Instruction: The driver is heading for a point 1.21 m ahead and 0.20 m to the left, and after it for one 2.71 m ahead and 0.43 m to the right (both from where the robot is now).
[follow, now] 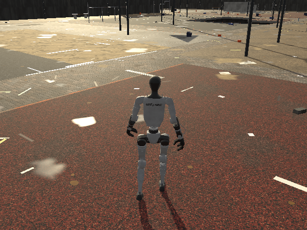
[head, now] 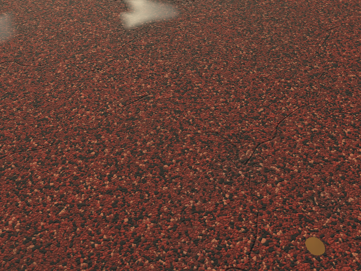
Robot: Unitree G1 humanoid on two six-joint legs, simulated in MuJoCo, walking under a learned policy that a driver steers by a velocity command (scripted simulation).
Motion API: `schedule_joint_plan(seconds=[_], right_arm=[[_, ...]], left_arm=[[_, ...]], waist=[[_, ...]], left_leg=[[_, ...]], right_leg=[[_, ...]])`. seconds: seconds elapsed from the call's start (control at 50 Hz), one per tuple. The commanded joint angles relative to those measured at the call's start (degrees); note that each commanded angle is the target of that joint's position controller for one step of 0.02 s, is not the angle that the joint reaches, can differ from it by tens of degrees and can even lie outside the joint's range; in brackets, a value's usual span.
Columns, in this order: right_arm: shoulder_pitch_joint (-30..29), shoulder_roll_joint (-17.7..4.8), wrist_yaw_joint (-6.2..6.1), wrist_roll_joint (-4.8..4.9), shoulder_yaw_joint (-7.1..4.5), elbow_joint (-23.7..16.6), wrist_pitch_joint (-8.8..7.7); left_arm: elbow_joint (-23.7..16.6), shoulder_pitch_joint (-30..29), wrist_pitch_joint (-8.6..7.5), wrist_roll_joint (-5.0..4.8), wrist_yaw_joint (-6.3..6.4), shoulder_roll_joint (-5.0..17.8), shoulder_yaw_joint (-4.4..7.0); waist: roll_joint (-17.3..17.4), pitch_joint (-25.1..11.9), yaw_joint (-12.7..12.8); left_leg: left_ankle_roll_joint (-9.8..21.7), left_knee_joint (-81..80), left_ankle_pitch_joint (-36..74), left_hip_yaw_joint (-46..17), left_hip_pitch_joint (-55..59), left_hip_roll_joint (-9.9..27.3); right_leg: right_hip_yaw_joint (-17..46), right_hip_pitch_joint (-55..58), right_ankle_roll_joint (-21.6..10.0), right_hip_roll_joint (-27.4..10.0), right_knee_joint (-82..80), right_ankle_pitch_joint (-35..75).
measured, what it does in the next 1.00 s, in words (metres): walks ahead: left foot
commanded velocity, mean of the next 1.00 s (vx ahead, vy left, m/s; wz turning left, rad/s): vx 0.50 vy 0.00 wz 0.00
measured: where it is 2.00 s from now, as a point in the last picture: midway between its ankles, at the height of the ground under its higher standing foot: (158, 123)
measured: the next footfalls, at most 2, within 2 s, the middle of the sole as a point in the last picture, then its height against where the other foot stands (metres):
left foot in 0.46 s outside the picture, level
right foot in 1.02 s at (209, 199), level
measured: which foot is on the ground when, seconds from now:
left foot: up 0.00-0.44, down 0.46-1.00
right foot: down 0.00-0.48, up 0.50-1.00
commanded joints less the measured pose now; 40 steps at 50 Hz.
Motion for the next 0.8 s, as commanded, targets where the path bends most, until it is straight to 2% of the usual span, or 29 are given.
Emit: schedule_joint_plan(seconds=[0.02,0.04,0.06,0.08,0.12,0.18,0.26,0.32,0.36,0.4,0.42,0.44,0.46,0.48,0.5,0.52,0.54,0.56,0.58,0.6,0.64,0.68,0.72,0.8], right_arm=[[-5.17,-7.56,0.17,0.82,-1.34,-6.21,-2.65],[-5.52,-6.86,0.05,0.00,-1.53,-6.29,-2.41],[-4.30,-6.01,0.08,-0.19,-1.55,-5.90,-1.89],[-3.26,-4.93,0.04,-0.20,-1.44,-5.45,-1.32],[-4.10,-3.63,-0.21,-0.53,-1.22,-5.72,-0.42],[-9.59,-3.07,-0.24,-1.10,-1.08,-7.51,-0.30],[-17.18,-1.45,0.57,-0.76,-0.38,-9.37,-1.01],[-21.92,-1.55,1.37,-0.30,-0.16,-11.08,-1.37],[-23.66,-2.14,2.02,-0.17,-0.22,-12.18,-1.66],[-22.68,-3.25,2.50,-0.20,-0.53,-12.31,-1.91],[-20.29,-4.24,2.52,-0.25,-0.96,-11.75,-1.99],[-14.83,-5.65,2.33,-0.39,-1.83,-10.19,-2.03],[-5.58,-8.41,1.81,-0.58,-3.27,-7.30,-1.96],[4.35,-12.79,1.16,-1.13,-4.36,-5.51,-1.64],[5.16,-14.88,1.64,-1.05,-4.61,-4.48,-1.47],[3.50,-9.11,1.70,-0.28,-3.13,-5.19,-1.55],[-0.82,-7.22,1.48,-0.43,-2.50,-5.92,-1.70],[-4.68,-6.46,1.47,-0.88,-2.22,-6.61,-1.78],[-7.09,-4.94,1.56,-1.31,-1.85,-6.86,-1.91],[-8.08,-3.99,1.58,-1.93,-1.51,-6.84,-2.13],[-7.80,-4.10,1.65,-1.54,-1.58,-6.12,-2.61],[-6.66,-5.63,1.21,-1.34,-1.97,-5.14,-2.81],[-4.97,-6.44,0.60,-1.27,-2.16,-4.18,-2.52],[-1.76,-7.08,-0.12,-0.72,-2.14,-2.40,-2.01]], left_arm=[[0.14,11.02,0.00,0.30,0.42,8.31,2.26],[-0.12,8.51,-0.15,0.73,0.34,7.04,1.95],[-0.14,7.30,-0.38,1.16,0.32,6.08,1.66],[0.12,6.98,-0.64,1.00,0.28,5.82,1.64],[1.13,7.62,-1.20,0.57,0.44,6.93,1.95],[2.81,9.88,-1.01,0.49,1.16,8.27,2.31],[4.88,13.07,-0.48,-0.05,1.80,9.11,2.38],[7.04,16.39,0.23,-0.40,1.95,9.54,2.53],[8.09,17.19,0.91,-0.59,2.15,9.83,2.75],[8.62,16.72,1.51,-0.71,2.43,10.42,3.08],[8.61,15.93,1.78,-0.70,2.54,10.89,3.24],[8.49,14.66,2.13,-0.69,2.64,11.05,3.24],[8.17,14.62,2.37,-0.32,2.76,9.67,2.66],[6.71,15.87,2.28,1.22,2.92,6.73,1.36],[6.81,23.01,0.89,0.47,2.18,0.12,-0.36],[7.27,18.31,-0.33,-0.86,1.81,7.04,1.08],[5.59,12.91,-1.13,-2.07,1.53,9.21,1.76],[5.26,10.35,-1.33,-1.82,1.88,8.54,1.66],[5.17,9.12,-1.11,-0.88,2.13,8.09,1.97],[5.49,10.37,-0.53,-0.60,2.09,7.24,2.03],[5.96,11.60,0.65,-0.39,2.21,5.06,1.78],[4.87,8.61,1.27,0.05,2.40,4.61,1.71],[3.66,4.80,1.22,0.39,2.34,4.43,1.68],[1.86,-2.77,0.48,0.14,1.54,2.78,0.94]], waist=[[-4.54,-6.60,6.36],[-4.35,-4.14,4.61],[-5.49,-3.92,2.99],[-5.76,-3.78,2.18],[-5.05,-2.39,1.59],[-3.54,-0.43,2.74],[-3.68,1.20,5.39],[-3.52,2.47,7.00],[-3.83,2.90,6.83],[-4.55,2.00,5.44],[-5.32,0.45,3.90],[-5.54,-2.84,0.65],[-4.29,-8.91,-3.25],[4.10,-17.79,-5.77],[18.57,-23.20,-1.27],[10.62,-19.08,-3.71],[7.80,-11.17,-3.06],[2.94,-7.09,-1.31],[2.11,-4.03,0.09],[3.62,-3.87,1.85],[3.81,-3.38,3.09],[2.86,-1.49,2.99],[2.18,-0.39,2.06],[2.33,1.19,-0.45]], left_leg=[[1.45,14.99,6.14,-2.02,-30.69,5.22],[1.00,11.65,9.58,-2.06,-28.25,6.92],[0.66,10.03,11.68,-2.42,-24.74,8.07],[0.20,8.56,12.64,-2.17,-23.04,8.30],[-0.98,5.10,15.05,-1.49,-23.78,8.68],[-2.44,-4.32,23.56,-1.15,-27.28,8.72],[-2.39,-17.91,34.03,1.26,-24.09,6.38],[-1.74,-22.80,34.35,1.50,-24.55,5.28],[-0.48,-25.05,31.39,0.96,-25.60,4.96],[1.03,-26.53,27.19,1.31,-23.41,4.18],[1.89,-26.91,25.04,2.41,-19.37,2.95],[3.17,-28.15,24.82,4.29,-11.30,1.05],[5.01,-27.59,26.31,4.06,2.51,1.26],[8.65,-25.85,27.77,-9.63,19.94,12.82],[17.61,-34.20,14.08,-36.84,35.20,22.74],[15.40,-37.71,6.19,-36.88,32.36,21.00],[13.03,-38.98,7.94,-28.47,24.87,19.27],[11.96,-40.50,13.72,-22.75,17.00,17.22],[11.59,-42.13,19.18,-18.36,10.91,15.31],[11.21,-43.61,22.55,-15.48,7.32,14.05],[11.94,-46.16,26.46,-11.85,4.05,13.15],[12.52,-48.02,29.27,-9.11,3.09,13.02],[12.06,-48.81,31.15,-6.74,4.14,12.42],[9.84,-49.48,30.63,-1.53,4.45,9.88]], right_leg=[[27.30,29.88,-10.46,-17.32,-17.33,-7.48],[23.31,24.23,-10.29,-15.59,-18.93,-2.38],[20.52,20.81,-9.96,-14.19,-20.46,0.87],[18.34,18.99,-10.18,-13.36,-21.93,2.85],[14.82,16.80,-10.95,-13.07,-23.88,7.32],[10.96,17.65,-10.69,-12.32,-25.37,10.66],[6.02,18.18,-8.64,-10.19,-25.88,10.38],[6.15,22.90,-8.57,-12.13,-24.47,10.11],[6.73,27.24,-8.02,-14.11,-22.33,12.30],[7.08,30.39,-7.06,-15.42,-19.39,17.28],[6.73,31.08,-6.43,-15.23,-16.54,24.12],[5.19,30.42,-5.37,-13.68,-10.22,33.19],[3.03,25.68,-3.70,-10.58,0.84,34.28],[0.32,13.15,-1.67,-6.37,19.88,15.11],[3.83,-8.57,1.27,4.08,36.42,-23.46],[9.93,-14.85,0.47,0.63,41.86,-24.64],[8.47,-17.70,-0.42,-2.17,41.48,-19.09],[6.90,-15.62,-0.27,-5.11,38.91,-13.69],[6.50,-13.63,0.16,-6.74,35.60,-10.40],[6.95,-10.09,0.38,-8.05,34.00,-8.11],[6.34,-7.99,1.29,-8.69,30.93,-6.62],[5.88,-10.85,2.53,-9.10,26.27,-2.72],[5.61,-13.42,3.47,-9.09,19.80,3.52],[3.13,-10.37,3.48,-6.73,5.78,14.70]])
